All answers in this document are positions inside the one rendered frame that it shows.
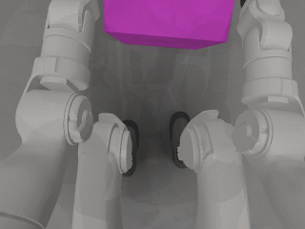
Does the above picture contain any left robot upper arm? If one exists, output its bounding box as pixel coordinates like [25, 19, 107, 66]
[0, 89, 94, 229]

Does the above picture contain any right robot shin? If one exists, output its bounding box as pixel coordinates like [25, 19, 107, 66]
[176, 110, 242, 168]

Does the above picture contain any robot right forearm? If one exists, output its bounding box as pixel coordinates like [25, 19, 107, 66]
[236, 0, 305, 117]

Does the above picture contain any carton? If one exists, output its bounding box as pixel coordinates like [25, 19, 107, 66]
[104, 0, 235, 50]

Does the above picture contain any right robot upper arm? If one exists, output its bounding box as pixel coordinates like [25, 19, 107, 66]
[232, 107, 305, 229]

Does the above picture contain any robot right foot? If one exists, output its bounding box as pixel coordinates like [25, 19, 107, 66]
[170, 112, 190, 169]

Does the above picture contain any robot left forearm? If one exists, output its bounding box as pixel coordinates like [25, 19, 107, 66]
[15, 0, 100, 134]

